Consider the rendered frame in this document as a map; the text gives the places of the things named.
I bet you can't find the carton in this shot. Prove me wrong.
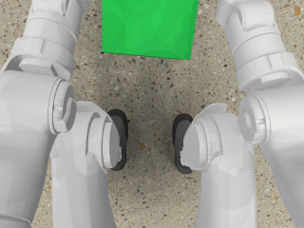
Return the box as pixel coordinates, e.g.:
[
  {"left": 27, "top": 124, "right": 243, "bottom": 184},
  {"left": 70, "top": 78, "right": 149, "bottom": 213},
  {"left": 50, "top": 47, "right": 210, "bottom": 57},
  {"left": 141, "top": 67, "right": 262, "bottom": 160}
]
[{"left": 102, "top": 0, "right": 199, "bottom": 60}]

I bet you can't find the robot left forearm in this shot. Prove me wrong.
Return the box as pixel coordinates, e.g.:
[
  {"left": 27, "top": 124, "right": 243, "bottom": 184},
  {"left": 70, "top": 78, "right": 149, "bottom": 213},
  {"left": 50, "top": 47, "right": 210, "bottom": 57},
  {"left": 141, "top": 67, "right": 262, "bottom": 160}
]
[{"left": 0, "top": 0, "right": 89, "bottom": 81}]

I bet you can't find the robot right thigh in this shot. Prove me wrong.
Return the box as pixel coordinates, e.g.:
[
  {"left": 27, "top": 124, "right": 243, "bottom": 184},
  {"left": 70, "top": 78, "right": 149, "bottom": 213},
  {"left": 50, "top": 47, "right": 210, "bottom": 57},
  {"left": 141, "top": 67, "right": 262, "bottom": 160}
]
[{"left": 188, "top": 113, "right": 257, "bottom": 228}]

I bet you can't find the robot thigh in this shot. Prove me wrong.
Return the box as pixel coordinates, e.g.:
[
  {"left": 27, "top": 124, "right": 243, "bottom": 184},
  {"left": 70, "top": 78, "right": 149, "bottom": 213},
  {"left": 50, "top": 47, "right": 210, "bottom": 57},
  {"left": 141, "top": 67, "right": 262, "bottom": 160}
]
[
  {"left": 50, "top": 112, "right": 118, "bottom": 228},
  {"left": 188, "top": 113, "right": 257, "bottom": 228}
]

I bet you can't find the robot right forearm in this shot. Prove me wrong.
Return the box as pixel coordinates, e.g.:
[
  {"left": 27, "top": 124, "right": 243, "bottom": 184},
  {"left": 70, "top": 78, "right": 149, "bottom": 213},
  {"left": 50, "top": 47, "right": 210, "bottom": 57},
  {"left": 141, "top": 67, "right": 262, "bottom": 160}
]
[{"left": 215, "top": 0, "right": 304, "bottom": 92}]

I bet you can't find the right robot upper arm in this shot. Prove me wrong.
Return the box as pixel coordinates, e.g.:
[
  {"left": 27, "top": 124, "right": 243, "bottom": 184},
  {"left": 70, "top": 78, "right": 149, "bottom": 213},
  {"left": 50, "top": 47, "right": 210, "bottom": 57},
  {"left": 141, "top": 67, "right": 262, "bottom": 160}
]
[{"left": 237, "top": 84, "right": 304, "bottom": 228}]

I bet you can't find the left robot upper arm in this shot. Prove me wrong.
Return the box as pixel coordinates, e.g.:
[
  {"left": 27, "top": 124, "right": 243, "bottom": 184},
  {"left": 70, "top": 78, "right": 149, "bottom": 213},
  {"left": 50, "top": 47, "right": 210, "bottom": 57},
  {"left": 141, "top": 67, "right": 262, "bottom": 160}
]
[{"left": 0, "top": 70, "right": 77, "bottom": 228}]

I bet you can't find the robot left thigh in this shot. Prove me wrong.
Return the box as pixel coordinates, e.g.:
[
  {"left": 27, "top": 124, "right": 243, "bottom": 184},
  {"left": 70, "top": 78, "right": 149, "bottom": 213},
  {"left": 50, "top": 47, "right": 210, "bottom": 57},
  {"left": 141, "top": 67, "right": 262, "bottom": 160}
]
[{"left": 50, "top": 112, "right": 118, "bottom": 228}]

